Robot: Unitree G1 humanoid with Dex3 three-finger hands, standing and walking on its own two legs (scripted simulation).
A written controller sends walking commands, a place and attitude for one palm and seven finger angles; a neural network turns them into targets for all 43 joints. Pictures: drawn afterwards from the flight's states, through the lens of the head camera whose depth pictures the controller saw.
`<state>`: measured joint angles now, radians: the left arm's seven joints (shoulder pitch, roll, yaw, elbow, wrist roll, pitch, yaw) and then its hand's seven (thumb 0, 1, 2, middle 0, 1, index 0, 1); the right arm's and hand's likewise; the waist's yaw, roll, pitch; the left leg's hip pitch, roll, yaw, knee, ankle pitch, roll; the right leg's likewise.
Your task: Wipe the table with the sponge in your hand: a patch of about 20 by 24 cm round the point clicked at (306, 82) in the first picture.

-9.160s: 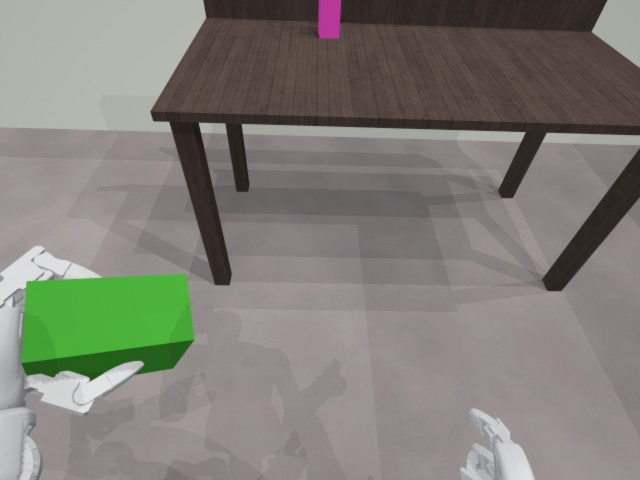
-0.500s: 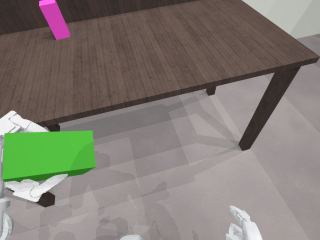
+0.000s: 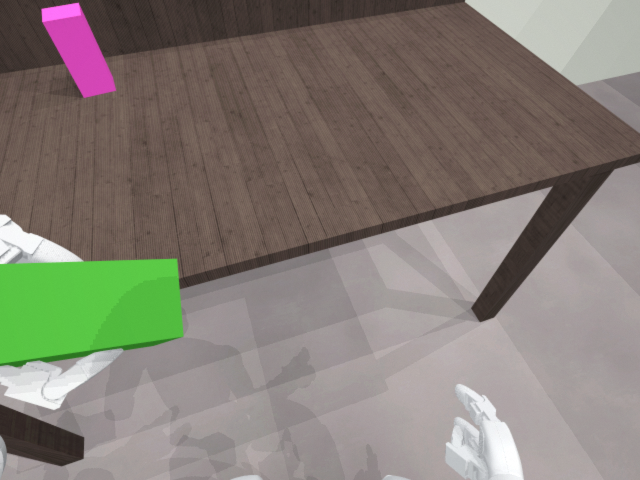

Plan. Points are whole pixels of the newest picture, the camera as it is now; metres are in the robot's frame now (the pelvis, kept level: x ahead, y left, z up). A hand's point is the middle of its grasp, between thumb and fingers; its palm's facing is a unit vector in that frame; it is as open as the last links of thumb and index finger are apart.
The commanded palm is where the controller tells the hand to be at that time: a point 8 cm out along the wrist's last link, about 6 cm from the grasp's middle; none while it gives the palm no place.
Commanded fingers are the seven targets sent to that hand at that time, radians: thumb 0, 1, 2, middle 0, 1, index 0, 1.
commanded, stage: come to a stop and stand still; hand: left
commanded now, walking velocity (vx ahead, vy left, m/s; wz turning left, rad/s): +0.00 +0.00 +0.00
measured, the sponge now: (115, 311) +0.23 +0.20 +0.16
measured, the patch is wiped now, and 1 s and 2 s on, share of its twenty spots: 0.00 0.00 0.00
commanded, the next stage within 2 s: look again from close up in 1.34 s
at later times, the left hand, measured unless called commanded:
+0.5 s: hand (29, 283) +0.25 +0.26 +0.19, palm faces +0.36 -0.83 -0.43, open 10.3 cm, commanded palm +0.19 +0.30 +0.19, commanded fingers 0.00 0.10 1.30 -1.20 -1.60 -1.20 -1.60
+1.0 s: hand (32, 380) +0.17 +0.23 +0.18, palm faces +0.40 -0.83 -0.39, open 10.3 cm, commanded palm +0.12 +0.27 +0.19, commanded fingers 0.00 0.10 1.30 -1.20 -1.60 -1.20 -1.60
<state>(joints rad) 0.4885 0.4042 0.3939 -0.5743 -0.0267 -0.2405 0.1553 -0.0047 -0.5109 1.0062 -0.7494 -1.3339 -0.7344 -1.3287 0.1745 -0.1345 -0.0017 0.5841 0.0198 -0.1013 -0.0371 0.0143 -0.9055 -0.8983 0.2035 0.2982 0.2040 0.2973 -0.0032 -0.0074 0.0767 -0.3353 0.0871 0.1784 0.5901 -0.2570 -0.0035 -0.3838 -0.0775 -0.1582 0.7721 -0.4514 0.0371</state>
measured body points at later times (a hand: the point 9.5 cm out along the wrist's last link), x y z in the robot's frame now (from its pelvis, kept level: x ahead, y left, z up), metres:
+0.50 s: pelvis +0.02 +0.03 +0.01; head +0.06 +0.05 +0.46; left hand +0.22 +0.31 +0.21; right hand +0.21 -0.19 -0.06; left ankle +0.06 +0.15 -0.73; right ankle +0.01 -0.07 -0.70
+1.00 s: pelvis -0.04 -0.01 +0.01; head -0.03 -0.01 +0.46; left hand +0.14 +0.27 +0.20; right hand +0.11 -0.26 -0.08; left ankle -0.04 +0.12 -0.73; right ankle +0.01 -0.08 -0.73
